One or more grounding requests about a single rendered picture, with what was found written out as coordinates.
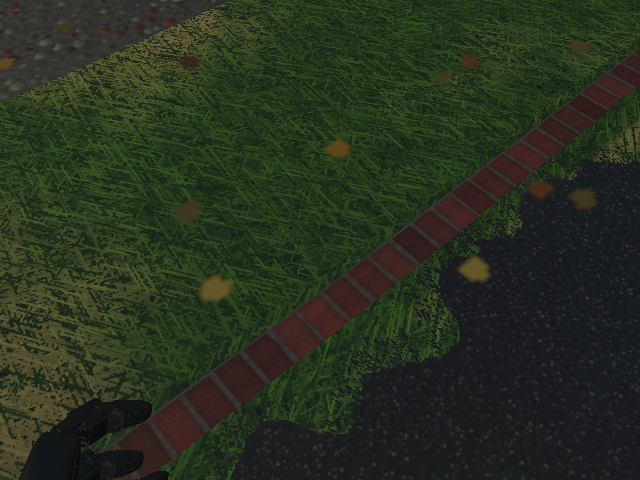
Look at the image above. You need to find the robot left hand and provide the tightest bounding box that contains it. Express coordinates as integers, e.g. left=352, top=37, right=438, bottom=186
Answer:
left=19, top=398, right=169, bottom=480

